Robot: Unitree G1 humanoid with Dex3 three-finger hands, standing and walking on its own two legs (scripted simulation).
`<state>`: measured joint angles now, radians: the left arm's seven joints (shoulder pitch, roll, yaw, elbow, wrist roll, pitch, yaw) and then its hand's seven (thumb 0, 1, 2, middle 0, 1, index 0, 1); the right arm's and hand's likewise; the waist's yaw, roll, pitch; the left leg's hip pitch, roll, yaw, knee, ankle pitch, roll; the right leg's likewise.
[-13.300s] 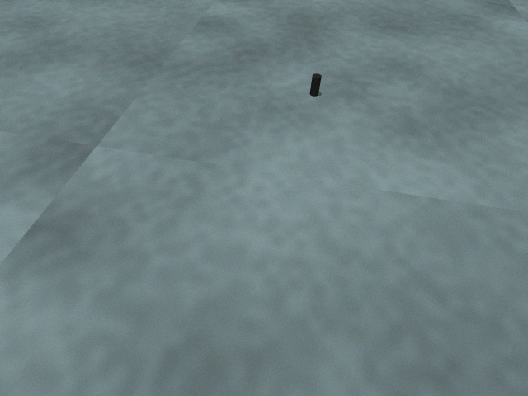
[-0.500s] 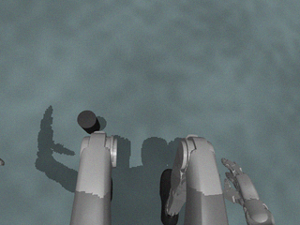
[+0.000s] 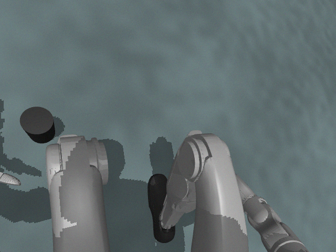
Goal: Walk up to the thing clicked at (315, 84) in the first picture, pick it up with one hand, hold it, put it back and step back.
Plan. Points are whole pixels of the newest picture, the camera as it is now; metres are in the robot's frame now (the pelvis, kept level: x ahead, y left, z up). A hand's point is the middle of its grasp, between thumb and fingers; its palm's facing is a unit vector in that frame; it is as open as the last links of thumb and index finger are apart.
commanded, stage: close in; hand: left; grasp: from the side
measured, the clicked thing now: (40, 127) +0.38 +0.23 -0.22
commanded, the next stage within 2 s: rest palm in 0.50 s
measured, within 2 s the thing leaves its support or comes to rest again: leaves its support in 1.76 s
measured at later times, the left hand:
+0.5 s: hand (28, 138) +0.34 +0.24 -0.17, palm faces +0.11 -0.99 +0.01, open 17.5 cm
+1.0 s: hand (36, 134) +0.36 +0.23 -0.20, palm faces +0.15 -0.99 -0.02, open 11.3 cm
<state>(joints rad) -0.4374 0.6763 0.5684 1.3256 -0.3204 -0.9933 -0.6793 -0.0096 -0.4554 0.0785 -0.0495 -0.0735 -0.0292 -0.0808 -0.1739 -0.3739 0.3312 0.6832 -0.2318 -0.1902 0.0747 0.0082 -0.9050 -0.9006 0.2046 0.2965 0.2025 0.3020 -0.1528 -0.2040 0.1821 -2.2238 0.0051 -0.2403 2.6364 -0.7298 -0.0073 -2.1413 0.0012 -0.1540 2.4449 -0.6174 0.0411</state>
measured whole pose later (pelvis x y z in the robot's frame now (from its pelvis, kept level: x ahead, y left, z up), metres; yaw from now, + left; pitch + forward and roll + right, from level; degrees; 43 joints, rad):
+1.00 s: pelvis -0.02 +0.01 -0.01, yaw -5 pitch +8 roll -19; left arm -0.44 0.73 0.37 1.43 -0.06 -1.29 0.02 0.00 0.14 0.46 -0.42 -0.38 -0.40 -0.39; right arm -0.24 -0.37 0.51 0.60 -0.41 -0.08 0.19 0.00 -0.88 -0.89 0.20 0.30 0.20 0.30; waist -0.20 -0.30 0.33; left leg -2.18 -0.01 -0.39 2.71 -0.72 0.00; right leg -2.04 0.05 -0.27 2.41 -0.56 0.07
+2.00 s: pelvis -0.01 +0.01 +0.01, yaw -3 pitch +14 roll -18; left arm -0.34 0.60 0.26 1.01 -0.06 -1.05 0.06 0.04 -0.25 1.05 -0.81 -1.10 -0.78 -1.10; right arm -0.14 -0.35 0.35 0.59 -0.31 -0.04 0.23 0.00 -0.91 -0.90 0.20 0.30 0.20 0.30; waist -0.13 -0.19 0.17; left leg -2.19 0.00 -0.32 2.63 -0.71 0.01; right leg -2.05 0.02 -0.23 2.36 -0.59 0.05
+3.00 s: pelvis +0.01 -0.01 +0.08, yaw +6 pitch +32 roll -5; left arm -0.28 0.34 0.26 0.58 -0.17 -0.61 -0.22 0.03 -0.33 1.16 -0.81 -1.15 -0.78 -1.15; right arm -0.02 -0.31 0.01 0.62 -0.04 0.00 0.08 0.01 -0.92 -0.90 0.20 0.30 0.20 0.30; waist -0.05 -0.01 -0.12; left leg -2.16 0.01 -0.10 2.32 -0.72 -0.01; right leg -2.13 -0.03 -0.05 2.24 -0.67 0.01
